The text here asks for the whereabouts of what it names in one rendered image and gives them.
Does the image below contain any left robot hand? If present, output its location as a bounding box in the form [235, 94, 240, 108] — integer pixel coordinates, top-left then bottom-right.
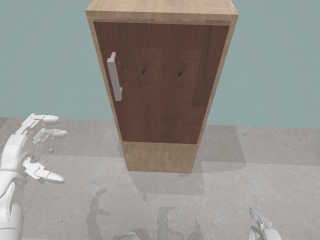
[0, 113, 68, 184]

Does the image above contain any robot left forearm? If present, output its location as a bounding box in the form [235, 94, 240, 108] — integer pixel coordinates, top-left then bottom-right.
[0, 170, 28, 240]

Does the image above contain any right robot hand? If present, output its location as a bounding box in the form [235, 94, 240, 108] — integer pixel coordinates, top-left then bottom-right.
[248, 208, 282, 240]

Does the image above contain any handle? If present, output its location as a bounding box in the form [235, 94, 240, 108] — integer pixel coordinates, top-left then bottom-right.
[107, 52, 123, 101]

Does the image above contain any cupboard door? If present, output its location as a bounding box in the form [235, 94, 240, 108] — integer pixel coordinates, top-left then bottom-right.
[93, 19, 230, 145]

